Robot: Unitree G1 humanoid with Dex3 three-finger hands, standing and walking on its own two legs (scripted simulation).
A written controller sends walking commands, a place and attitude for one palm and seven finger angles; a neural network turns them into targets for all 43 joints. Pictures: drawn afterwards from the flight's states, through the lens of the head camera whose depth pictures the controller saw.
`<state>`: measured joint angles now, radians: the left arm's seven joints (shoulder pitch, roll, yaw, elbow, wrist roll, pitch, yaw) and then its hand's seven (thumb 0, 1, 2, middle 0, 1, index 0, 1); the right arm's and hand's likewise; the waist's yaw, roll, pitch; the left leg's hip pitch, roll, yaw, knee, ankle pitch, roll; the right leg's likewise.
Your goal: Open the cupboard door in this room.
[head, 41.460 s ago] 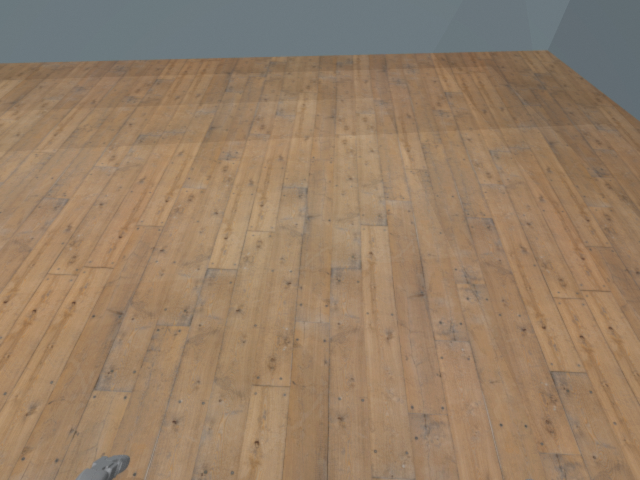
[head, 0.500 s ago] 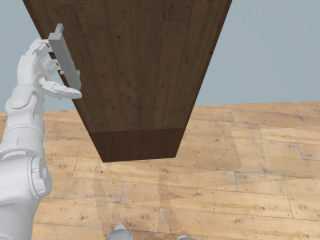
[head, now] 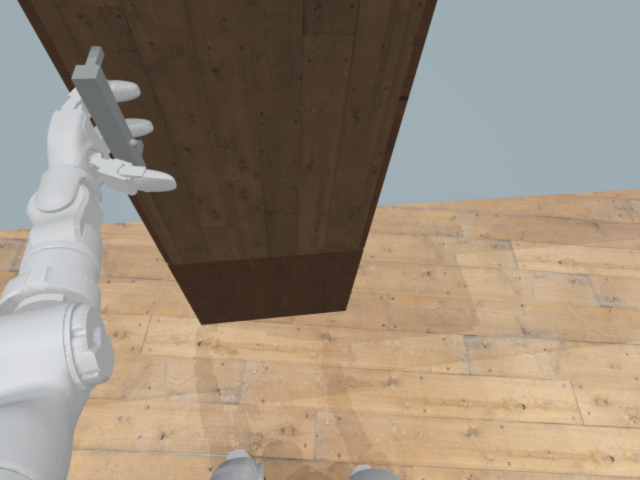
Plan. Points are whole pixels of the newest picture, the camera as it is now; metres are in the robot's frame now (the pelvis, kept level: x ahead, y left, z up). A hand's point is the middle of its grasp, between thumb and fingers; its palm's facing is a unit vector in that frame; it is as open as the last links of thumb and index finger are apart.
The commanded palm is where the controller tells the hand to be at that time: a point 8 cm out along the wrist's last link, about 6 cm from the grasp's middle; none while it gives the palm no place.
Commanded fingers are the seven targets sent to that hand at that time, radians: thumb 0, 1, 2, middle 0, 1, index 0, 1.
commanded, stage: slide the fingers in behind the handle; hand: left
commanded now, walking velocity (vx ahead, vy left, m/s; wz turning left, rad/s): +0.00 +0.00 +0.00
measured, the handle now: (117, 117) +0.55 +0.22 +0.12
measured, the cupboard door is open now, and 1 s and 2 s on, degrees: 0 0 27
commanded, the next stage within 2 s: close the thumb around the handle in 0.34 s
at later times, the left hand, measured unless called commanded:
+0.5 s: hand (125, 148) +0.50 +0.20 +0.12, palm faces +0.06 -1.00 +0.01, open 13.9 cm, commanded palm +0.47 +0.24 +0.12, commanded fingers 0.00 -0.28 0.40 -0.32 -1.22 -0.32 -1.22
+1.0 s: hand (132, 145) +0.50 +0.19 +0.12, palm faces +0.06 -1.00 +0.00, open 6.4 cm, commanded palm +0.47 +0.23 +0.12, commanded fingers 0.00 0.90 0.90 -0.40 -1.35 -0.40 -1.35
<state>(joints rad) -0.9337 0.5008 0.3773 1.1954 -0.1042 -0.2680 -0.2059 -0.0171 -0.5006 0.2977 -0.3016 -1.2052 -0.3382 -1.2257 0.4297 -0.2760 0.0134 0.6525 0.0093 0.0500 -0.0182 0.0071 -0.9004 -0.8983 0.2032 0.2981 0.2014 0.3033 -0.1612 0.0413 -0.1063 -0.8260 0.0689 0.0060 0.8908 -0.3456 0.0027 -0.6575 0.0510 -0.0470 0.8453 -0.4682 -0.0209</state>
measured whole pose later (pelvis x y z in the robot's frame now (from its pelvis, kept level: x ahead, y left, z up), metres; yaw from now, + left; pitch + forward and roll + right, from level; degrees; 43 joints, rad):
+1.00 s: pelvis +0.01 +0.01 +0.00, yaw -1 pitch +16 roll -3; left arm -0.87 0.45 0.37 1.12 -0.11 -0.30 -0.17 0.00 0.58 0.76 -0.37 -1.32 -0.38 -1.32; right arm 0.42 -0.26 0.01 0.65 0.00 0.05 0.00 0.01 -0.90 -0.90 0.20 0.30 0.20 0.30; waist -0.14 0.04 -0.12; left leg -0.81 0.06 0.02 0.89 -0.36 0.01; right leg -0.64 0.04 -0.03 0.84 -0.47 -0.01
